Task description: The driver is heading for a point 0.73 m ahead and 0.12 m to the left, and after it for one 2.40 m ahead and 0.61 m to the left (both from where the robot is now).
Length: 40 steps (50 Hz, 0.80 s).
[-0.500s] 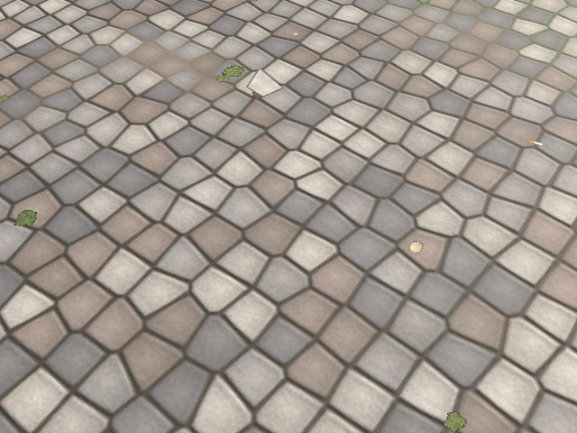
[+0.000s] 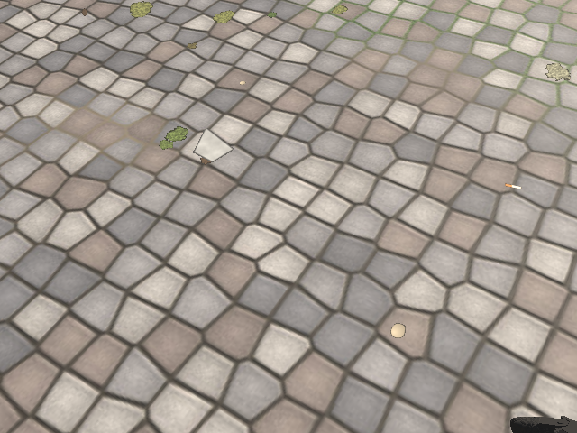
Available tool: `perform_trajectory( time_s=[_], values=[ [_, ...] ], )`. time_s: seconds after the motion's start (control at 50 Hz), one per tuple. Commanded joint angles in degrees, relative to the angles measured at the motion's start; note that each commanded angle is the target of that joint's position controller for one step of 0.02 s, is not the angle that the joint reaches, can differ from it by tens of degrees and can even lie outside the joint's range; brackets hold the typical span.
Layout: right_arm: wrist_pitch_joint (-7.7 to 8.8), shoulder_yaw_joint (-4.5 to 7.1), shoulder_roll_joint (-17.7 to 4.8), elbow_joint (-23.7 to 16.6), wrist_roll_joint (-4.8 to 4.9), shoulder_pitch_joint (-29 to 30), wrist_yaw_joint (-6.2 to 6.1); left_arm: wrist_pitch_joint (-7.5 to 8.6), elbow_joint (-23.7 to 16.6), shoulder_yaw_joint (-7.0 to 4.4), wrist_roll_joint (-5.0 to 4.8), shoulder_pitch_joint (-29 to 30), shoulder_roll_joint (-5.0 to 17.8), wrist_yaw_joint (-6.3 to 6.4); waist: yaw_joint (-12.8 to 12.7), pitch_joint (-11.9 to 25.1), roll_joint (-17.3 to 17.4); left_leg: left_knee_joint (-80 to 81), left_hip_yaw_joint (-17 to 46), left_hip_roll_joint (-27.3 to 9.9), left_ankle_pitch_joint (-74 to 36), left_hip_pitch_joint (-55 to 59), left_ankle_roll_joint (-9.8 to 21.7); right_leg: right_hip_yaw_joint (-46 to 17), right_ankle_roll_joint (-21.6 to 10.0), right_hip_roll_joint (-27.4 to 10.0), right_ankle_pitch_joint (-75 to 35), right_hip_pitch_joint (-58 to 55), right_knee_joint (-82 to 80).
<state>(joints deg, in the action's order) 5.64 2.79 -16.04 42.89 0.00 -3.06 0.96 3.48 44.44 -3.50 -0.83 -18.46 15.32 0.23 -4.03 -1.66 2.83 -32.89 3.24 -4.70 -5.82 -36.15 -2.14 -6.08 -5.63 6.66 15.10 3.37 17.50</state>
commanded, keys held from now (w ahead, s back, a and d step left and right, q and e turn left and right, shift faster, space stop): w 0.56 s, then w+q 0.38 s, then q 0.06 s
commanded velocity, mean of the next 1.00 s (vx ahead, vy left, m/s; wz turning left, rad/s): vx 0.50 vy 0.00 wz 0.09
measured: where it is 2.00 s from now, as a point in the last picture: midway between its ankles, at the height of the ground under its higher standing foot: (329, 313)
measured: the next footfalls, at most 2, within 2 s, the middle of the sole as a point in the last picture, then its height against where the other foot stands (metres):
left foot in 0.14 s outside the picture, level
right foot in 0.64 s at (388, 404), level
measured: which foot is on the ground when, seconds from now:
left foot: up 0.00-0.12, down 0.14-0.64, up 0.66-1.00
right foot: down 0.00-0.16, up 0.18-0.62, down 0.64-1.00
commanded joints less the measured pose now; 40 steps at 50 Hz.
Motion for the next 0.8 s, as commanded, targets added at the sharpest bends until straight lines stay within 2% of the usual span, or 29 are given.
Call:
perform_trajectory(
  time_s=[0.02,0.08,0.1,0.12,0.14,0.16,0.18,0.2,0.22,0.24,0.26,0.28,0.32,0.36,0.44,0.5,0.56,0.6,0.62,0.64,0.66,0.68,0.7,0.72,0.74,0.76,0.8],
  values=[
    [1.62,0.79,-4.7,-6.2,0.23,8.7,0.89,0.13,-0.6,-2.35,-0.11,-4.7,9.2,0.42,-2.1,-1.3,-7.0,3.7,-1.4,1.8,1.1,-0.2,1.8,-9.1,-6.9,-16.8,-17.7,-1.9,-1.9],
    [2.07,1.19,-5.9,-6.1,0.3,6.1,1.37,-0.66,0.1,-2.62,0.06,-4.7,10.0,0.87,0.1,-0.5,-8.5,5.6,-2.3,3.1,8.4,2.4,4.4,-10.4,-5.5,-18.8,-28.0,-7.0,2.2],
    [2.17,1.76,-7.0,-5.1,0.24,2.1,1.22,-0.86,-0.1,-2.66,0.09,-3.5,10.4,0.91,2.4,1.8,-9.2,6.5,-3.9,4.8,9.8,8.4,5.7,-9.3,-4.8,-17.7,-37.8,-6.9,6.2],
    [2.28,2.73,-8.8,-3.1,0.05,-5.3,0.94,-1.0,-0.6,-2.27,0.24,-2.1,9.7,0.82,6.4,6.9,-8.4,7.3,-4.5,5.1,6.7,19.6,7.7,-6.9,-3.4,-14.8,-44.3,-4.8,14.4],
    [2.25,3.41,-11.5,-1.6,-0.79,-15.2,0.58,-0.92,-1.9,-1.3,0.95,-1.2,7.8,0.72,10.7,15.3,-5.1,4.7,4.1,-3.0,4.5,36.6,11.7,-4.9,-1.6,-11.7,-34.8,4.8,28.7],
    [1.69,4.68,-15.3,0.3,-1.03,-21.6,0.64,0.02,-1.9,0.03,0.19,-9.2,3.0,0.41,8.7,23.1,10.6,7.7,29.1,-15.5,14.7,57.9,21.0,-0.4,3.3,-1.7,-1.7,27.0,50.6],
    [1.44,3.33,-10.3,1.0,0.6,-22.0,1.0,0.83,-1.5,-0.11,-0.24,-7.9,6.1,0.16,9.8,22.0,10.9,14.3,39.0,-17.3,23.8,58.9,20.9,-4.8,3.2,-2.0,17.7,35.7,56.5],
    [1.08,2.51,-7.7,0.4,1.04,-17.9,0.73,1.22,-2.7,-1.02,-1.21,-2.2,9.3,-0.16,9.9,12.3,5.8,15.5,31.5,-15.7,27.5,51.4,18.2,-4.2,3.1,-5.4,13.9,40.1,58.7],
    [0.58,2.1,-6.9,-0.5,0.5,-13.9,0.51,1.49,-3.7,-0.85,-1.01,1.8,9.1,-0.19,8.5,7.0,0.6,17.0,24.7,-13.4,24.5,43.0,16.5,-1.3,3.1,-8.4,8.9,39.4,56.4],
    [0.37,1.66,-5.9,-0.6,0.01,-11.5,0.57,1.62,-4.3,-0.99,-0.16,3.9,8.5,-0.22,7.1,2.8,-1.0,18.9,20.4,-11.2,19.6,36.1,16.1,0.0,3.4,-10.3,5.8,38.4,52.4],
    [0.54,1.17,-4.9,-0.8,-0.57,-10.3,0.61,1.37,-4.0,-1.22,0.25,3.3,7.9,-0.22,5.3,2.0,-0.1,20.4,17.2,-9.4,15.2,32.0,15.5,0.2,3.6,-12.0,3.6,35.4,49.7],
    [0.64,1.13,-5.0,-0.6,-0.61,-9.9,0.71,1.02,-3.7,-1.07,0.19,1.8,6.8,-0.25,4.3,2.2,1.4,21.7,15.2,-8.5,12.4,29.6,15.6,0.6,4.0,-12.6,2.6,33.1,47.8],
    [1.02,1.33,-5.9,0.2,-0.01,-10.3,0.65,0.4,-3.6,-0.62,0.36,1.3,5.0,-0.12,3.6,2.1,2.1,23.6,11.0,-7.8,7.1,27.2,16.4,1.9,5.2,-13.4,1.5,32.4,43.8],
    [0.95,1.82,-7.6,1.0,0.15,-11.2,0.21,0.36,-4.9,-0.21,0.76,5.1,4.3,0.06,4.2,1.1,1.2,25.1,8.0,-7.4,3.5,26.7,16.7,2.8,6.3,-14.0,-3.4,34.3,37.4],
    [0.14,2.05,-8.8,2.4,0.8,-13.9,-0.4,1.12,-6.6,0.54,0.61,12.7,2.7,-0.58,6.8,0.2,0.6,25.4,1.7,-4.6,2.1,26.9,14.0,4.7,6.6,-12.4,-17.1,31.0,21.8],
    [-0.49,2.16,-9.5,4.2,1.22,-17.7,-0.48,1.53,-8.1,0.62,0.03,17.7,3.0,-1.32,8.9,-0.8,0.8,24.3,1.9,-6.1,3.8,30.2,13.7,5.3,6.3,-10.9,-20.2,30.0,16.1],
    [-1.48,2.43,-10.1,5.4,1.45,-19.0,-0.75,1.92,-9.5,0.32,-0.15,20.2,4.1,-2.19,8.4,-1.5,1.4,21.3,3.3,-9.1,1.7,36.1,12.7,4.7,4.4,-10.3,-15.5,31.1,12.6],
    [-2.14,2.67,-10.8,5.8,1.55,-18.7,-1.04,2.29,-9.2,-0.38,0.02,17.6,5.7,-2.37,6.0,-0.2,2.0,16.9,4.6,-9.6,-4.7,37.4,11.6,5.1,3.0,-9.0,-11.4,25.6,10.5],
    [-2.4,2.59,-10.9,5.6,1.61,-17.5,-1.16,2.47,-7.7,-1.3,0.24,12.0,7.3,-2.16,2.5,2.9,1.7,10.6,3.4,-7.8,-12.0,36.3,10.4,6.4,1.7,-7.6,-11.4,17.1,8.4],
    [-2.39,1.82,-9.0,5.0,1.07,-17.3,-1.21,2.54,-5.4,-2.72,0.72,2.9,10.4,-1.61,-1.5,9.5,0.4,-0.5,1.4,-4.5,-11.2,30.6,8.6,4.9,-0.3,-9.7,-13.2,2.5,9.9],
    [-1.71,0.23,-4.2,3.1,-0.05,-20.1,-1.06,2.31,-4.5,-3.95,1.92,-5.5,15.5,-1.01,-2.8,19.1,-8.7,-21.4,-2.2,1.9,6.8,12.0,5.1,-12.1,-6.0,-23.7,-12.2,-19.5,11.8],
    [-0.75,-0.75,-1.4,3.6,0.68,-24.8,-0.91,1.72,-3.7,-3.82,1.4,-7.7,15.3,-1.2,-1.6,25.6,-19.8,-34.4,1.4,7.2,40.1,-1.2,3.6,-31.8,-10.7,-31.4,-1.7,-27.3,4.3],
    [-0.48,1.03,-7.8,3.6,2.31,-20.2,-0.77,1.59,-3.7,-2.5,0.92,-6.3,10.4,-1.06,-3.0,18.5,-13.1,-39.9,4.9,4.1,38.3,-6.5,3.9,-28.5,-8.3,-29.2,5.3,-21.9,1.8],
    [-0.42,1.52,-9.0,2.0,2.73,-15.8,-0.76,1.63,-3.8,-1.84,0.55,-2.2,8.9,-0.92,-2.0,10.9,-10.9,-39.6,3.3,1.7,32.8,-8.2,4.2,-20.4,-6.5,-27.6,3.8,-13.8,0.0],
    [-0.64,1.62,-8.4,1.8,2.08,-13.9,-0.97,1.81,-4.0,-1.33,0.89,1.7,7.4,-1.01,-0.2,7.1,-8.1,-37.3,2.5,-0.4,28.1,-6.2,3.9,-15.1,-5.6,-25.4,0.4,-6.5,-2.2],
    [-1.28,1.94,-7.7,2.0,1.66,-14.2,-1.06,2.19,-3.9,-0.95,1.18,4.5,5.8,-1.16,1.7,4.4,-8.7,-35.0,2.8,-2.0,24.8,-3.6,3.6,-10.3,-5.0,-23.5,-3.2,-1.1,-4.5],
    [-2.82,1.86,-5.2,2.8,1.93,-16.6,-1.04,3.09,-3.2,-0.97,1.58,7.0,4.8,-1.28,4.1,3.0,-9.6,-33.8,2.7,-3.1,21.3,0.9,3.0,-3.8,-4.9,-21.8,-7.9,4.6,-8.0]
  ],
)
Keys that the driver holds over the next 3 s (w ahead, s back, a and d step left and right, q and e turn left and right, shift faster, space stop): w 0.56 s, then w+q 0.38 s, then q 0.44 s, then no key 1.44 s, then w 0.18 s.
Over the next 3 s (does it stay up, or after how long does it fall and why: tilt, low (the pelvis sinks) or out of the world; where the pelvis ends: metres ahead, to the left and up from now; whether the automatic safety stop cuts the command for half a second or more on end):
stays up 0.79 0.03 -0.01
